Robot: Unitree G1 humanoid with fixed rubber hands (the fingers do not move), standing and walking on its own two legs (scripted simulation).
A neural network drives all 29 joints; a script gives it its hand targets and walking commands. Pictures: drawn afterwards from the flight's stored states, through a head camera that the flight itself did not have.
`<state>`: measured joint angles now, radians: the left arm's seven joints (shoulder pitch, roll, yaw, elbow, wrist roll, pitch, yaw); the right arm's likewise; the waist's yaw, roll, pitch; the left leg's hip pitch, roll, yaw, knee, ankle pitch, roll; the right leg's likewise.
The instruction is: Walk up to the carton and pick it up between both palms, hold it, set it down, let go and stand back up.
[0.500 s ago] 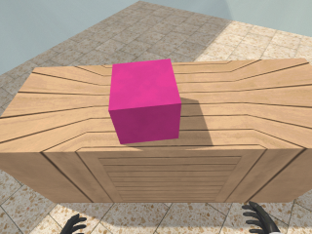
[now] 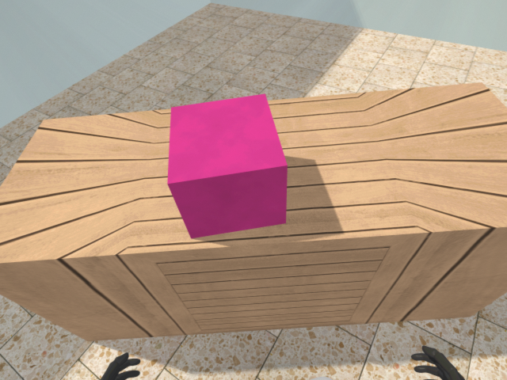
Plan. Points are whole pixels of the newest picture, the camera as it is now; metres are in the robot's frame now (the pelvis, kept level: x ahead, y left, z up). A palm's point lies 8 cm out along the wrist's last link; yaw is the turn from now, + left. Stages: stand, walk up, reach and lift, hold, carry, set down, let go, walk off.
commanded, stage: walk up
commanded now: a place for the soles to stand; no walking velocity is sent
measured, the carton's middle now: (228, 165) +0.55 +0.07 -0.01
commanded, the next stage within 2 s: reach and lift in 1.54 s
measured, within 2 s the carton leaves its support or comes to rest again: neither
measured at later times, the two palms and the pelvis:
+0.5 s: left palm (133, 333) +0.22 +0.24 -0.08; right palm out of the picture +0.04 -0.25 -0.11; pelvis +0.03 +0.02 +0.00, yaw -1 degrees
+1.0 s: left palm out of the picture +0.11 +0.29 -0.10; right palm (412, 339) +0.18 -0.23 -0.07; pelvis +0.03 +0.02 +0.01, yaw +6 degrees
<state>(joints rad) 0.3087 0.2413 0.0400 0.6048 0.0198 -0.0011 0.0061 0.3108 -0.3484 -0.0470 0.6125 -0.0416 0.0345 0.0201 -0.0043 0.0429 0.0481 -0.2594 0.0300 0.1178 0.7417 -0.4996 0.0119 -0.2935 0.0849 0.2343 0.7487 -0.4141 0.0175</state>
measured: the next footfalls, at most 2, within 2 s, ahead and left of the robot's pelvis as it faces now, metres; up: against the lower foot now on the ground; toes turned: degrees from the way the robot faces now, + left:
right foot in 0.38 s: +0.13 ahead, -0.08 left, +0.00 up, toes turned +11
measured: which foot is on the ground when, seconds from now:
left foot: down 0.00-1.00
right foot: down 0.00-0.08, up 0.10-0.36, down 0.38-1.00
